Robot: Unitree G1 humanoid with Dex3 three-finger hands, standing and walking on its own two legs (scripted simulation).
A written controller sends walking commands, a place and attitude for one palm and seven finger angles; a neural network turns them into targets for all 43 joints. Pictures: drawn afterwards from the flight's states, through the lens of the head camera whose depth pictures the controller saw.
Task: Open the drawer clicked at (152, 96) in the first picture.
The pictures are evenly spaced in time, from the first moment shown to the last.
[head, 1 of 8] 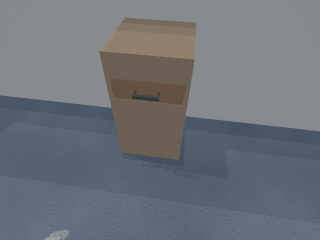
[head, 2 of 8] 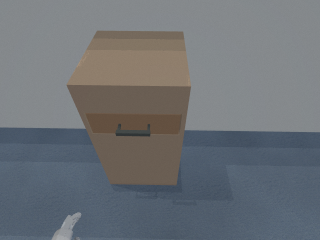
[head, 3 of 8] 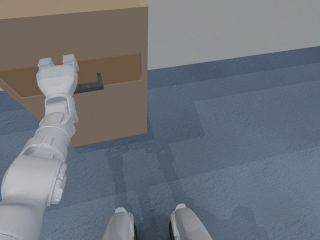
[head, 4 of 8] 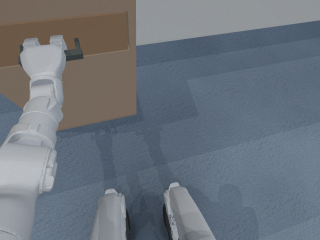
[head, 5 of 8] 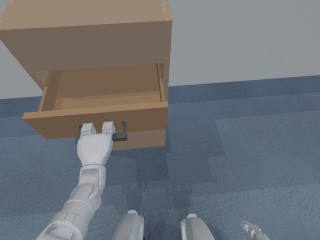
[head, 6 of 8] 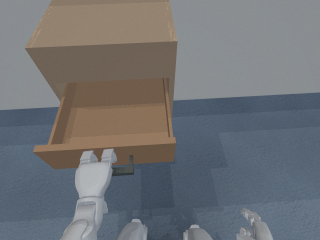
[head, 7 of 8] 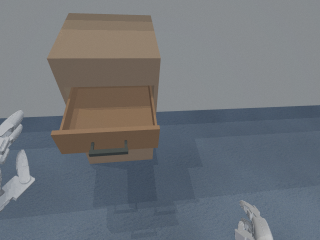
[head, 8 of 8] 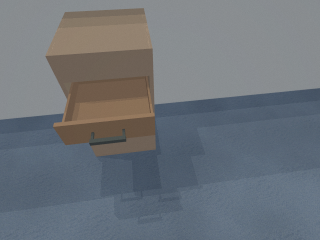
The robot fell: no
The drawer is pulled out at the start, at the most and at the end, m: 0.00 0.26 0.26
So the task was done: yes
